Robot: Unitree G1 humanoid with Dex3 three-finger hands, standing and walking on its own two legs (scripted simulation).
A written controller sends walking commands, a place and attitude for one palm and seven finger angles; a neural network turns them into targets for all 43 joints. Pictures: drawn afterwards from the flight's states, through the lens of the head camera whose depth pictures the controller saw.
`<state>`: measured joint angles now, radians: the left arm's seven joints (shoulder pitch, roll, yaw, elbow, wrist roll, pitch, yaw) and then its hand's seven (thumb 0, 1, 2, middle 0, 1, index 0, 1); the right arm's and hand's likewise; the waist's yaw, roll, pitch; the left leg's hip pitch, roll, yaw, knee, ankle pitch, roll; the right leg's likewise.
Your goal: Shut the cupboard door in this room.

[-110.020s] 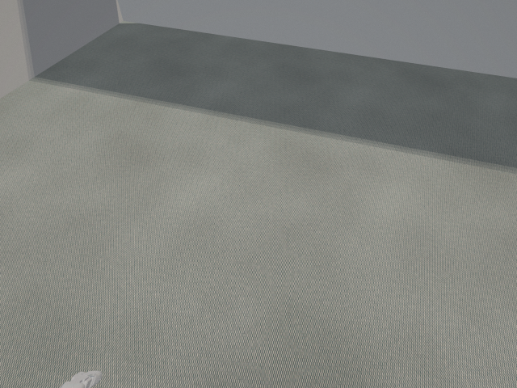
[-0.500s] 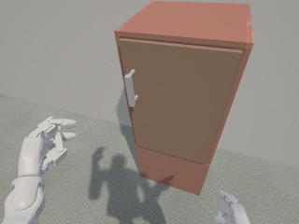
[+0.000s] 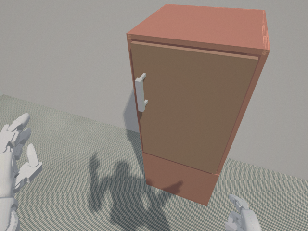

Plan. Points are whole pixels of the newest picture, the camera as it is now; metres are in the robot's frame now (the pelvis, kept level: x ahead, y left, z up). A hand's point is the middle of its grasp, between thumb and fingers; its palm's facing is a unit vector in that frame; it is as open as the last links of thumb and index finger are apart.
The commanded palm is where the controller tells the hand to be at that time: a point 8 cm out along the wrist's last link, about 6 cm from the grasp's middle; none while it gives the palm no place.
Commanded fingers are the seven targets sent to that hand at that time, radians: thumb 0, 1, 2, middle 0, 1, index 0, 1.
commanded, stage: draw the hand back to the body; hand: left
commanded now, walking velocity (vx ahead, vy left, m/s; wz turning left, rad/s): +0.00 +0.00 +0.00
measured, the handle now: (142, 92) +0.56 +0.12 +0.07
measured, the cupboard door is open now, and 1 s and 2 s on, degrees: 0 0 0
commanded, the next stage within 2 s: step back with the hand held close in 0.06 s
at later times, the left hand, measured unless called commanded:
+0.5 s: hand (35, 167) +0.18 +0.27 +0.15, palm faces +0.38 -0.79 -0.48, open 7.4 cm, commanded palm +0.13 +0.31 +0.17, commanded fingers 0.00 0.90 0.90 -0.20 -0.30 -0.20 -0.30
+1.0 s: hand out of the picture +0.10 +0.28 +0.16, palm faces +0.46 -0.76 -0.45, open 7.4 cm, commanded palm +0.04 +0.32 +0.17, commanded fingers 0.00 0.90 0.90 -0.20 -0.30 -0.20 -0.30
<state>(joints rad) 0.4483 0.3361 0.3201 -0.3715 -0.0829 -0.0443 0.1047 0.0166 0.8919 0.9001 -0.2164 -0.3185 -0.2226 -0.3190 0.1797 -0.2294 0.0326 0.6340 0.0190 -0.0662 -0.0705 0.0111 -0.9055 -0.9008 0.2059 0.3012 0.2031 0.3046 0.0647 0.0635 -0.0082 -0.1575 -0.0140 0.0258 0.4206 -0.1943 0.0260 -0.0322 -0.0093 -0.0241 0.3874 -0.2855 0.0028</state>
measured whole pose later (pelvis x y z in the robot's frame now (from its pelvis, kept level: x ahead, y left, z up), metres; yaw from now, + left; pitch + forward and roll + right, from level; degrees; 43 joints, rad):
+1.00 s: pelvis -0.09 +0.01 -0.02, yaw +2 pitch +0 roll -3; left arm 0.53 0.42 0.43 -0.49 -0.04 -0.23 0.15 0.02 0.89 0.90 -0.21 -0.31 -0.21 -0.31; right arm 0.24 -0.22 0.01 0.59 0.01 -0.05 -0.08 0.01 -0.90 -0.90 0.21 0.30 0.20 0.30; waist 0.00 0.02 0.01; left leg -0.47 0.01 0.01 0.61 -0.19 0.05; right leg -0.33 0.03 -0.01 0.57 -0.24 0.01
